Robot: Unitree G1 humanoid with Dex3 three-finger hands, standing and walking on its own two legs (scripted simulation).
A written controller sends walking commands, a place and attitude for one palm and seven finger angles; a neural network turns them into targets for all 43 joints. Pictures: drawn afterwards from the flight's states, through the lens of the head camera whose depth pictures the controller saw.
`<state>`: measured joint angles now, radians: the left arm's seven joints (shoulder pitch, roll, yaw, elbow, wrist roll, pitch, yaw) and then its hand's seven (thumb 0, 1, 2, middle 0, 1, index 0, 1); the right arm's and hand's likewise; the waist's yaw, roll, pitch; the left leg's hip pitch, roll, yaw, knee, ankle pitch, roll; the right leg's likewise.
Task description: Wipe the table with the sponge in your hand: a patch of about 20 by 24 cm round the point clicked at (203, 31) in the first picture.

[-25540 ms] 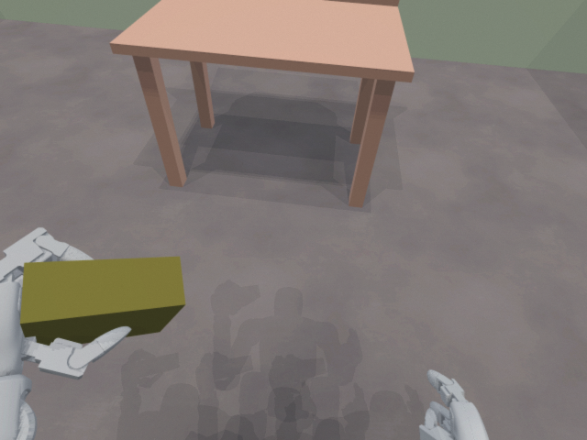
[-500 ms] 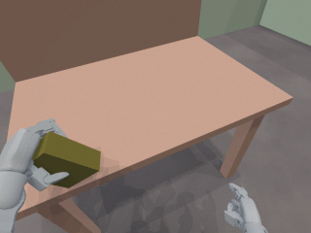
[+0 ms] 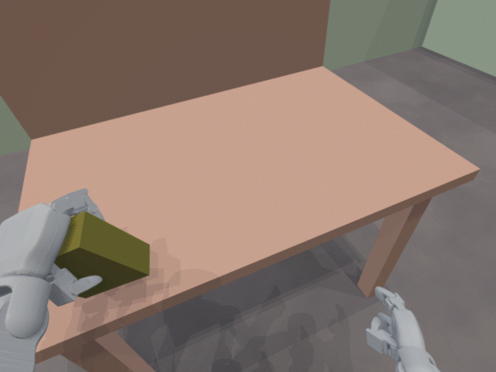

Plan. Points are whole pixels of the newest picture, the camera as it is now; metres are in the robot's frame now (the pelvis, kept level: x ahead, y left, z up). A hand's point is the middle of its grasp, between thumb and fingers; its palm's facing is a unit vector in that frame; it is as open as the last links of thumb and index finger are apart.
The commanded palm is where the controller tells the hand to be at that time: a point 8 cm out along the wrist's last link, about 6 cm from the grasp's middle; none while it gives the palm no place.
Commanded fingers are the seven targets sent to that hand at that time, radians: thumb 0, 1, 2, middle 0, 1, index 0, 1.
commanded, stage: turn the palm down, sponge in hand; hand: left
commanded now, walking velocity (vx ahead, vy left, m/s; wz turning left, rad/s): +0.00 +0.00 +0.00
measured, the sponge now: (97, 263) +0.23 +0.26 +0.10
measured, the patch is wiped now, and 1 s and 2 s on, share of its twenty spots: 0.00 0.00 0.00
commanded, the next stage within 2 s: move the sponge above the wiping area in 0.96 s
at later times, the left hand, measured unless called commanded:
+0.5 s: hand (23, 253) +0.21 +0.33 +0.15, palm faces +0.22 -0.10 -0.97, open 9.6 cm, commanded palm +0.16 +0.30 +0.20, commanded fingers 0.00 0.10 1.30 -1.20 -1.60 -1.20 -1.60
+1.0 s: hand (35, 261) +0.20 +0.32 +0.14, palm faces +0.14 -0.11 -0.98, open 9.6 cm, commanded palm +0.16 +0.30 +0.20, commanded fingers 0.00 0.10 1.30 -1.20 -1.60 -1.20 -1.60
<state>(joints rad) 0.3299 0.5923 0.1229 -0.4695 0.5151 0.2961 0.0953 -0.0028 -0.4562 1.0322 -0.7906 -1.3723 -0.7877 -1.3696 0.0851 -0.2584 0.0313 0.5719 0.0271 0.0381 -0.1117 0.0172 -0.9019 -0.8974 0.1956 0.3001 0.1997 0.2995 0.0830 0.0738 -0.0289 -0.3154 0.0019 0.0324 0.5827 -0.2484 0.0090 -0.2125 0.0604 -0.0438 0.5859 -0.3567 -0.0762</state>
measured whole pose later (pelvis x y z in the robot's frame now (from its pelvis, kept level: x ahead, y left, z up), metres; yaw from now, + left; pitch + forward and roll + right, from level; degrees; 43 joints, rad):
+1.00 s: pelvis -0.02 +0.02 +0.01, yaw +2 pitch -5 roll +0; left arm 0.10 0.51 -0.03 -0.24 0.83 0.48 -0.01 0.00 -0.45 1.03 -0.79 -1.38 -0.79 -1.38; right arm -0.02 -0.26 0.07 0.66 0.04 0.05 -0.06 0.02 -0.90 -0.90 0.20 0.30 0.20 0.30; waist 0.13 0.13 0.02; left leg -0.19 -0.03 0.02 0.42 -0.14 0.04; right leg -0.09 0.03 -0.06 0.44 -0.26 -0.05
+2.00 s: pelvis +0.00 +0.00 +0.01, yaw +2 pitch -3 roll +0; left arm 0.02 0.49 -0.09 0.00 0.88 0.37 0.00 0.00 -0.46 1.03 -0.79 -1.38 -0.79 -1.37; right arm 0.02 -0.27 0.03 0.67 0.04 0.03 -0.07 0.02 -0.90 -0.90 0.19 0.30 0.20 0.30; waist 0.10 0.10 0.01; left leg -0.23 -0.02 0.01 0.45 -0.18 0.02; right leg -0.12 0.05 -0.06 0.47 -0.30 -0.07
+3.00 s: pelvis +0.00 +0.01 +0.01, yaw +1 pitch +0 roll +0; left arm -0.25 0.42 -0.11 0.34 0.94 0.37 0.14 0.00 -0.46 1.03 -0.79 -1.38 -0.79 -1.37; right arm 0.08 -0.26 0.02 0.70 0.06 0.06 -0.05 0.02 -0.90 -0.90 0.20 0.30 0.20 0.30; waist 0.06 0.08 -0.02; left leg -0.30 -0.02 0.01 0.48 -0.19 0.02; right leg -0.19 0.05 -0.05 0.49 -0.30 -0.07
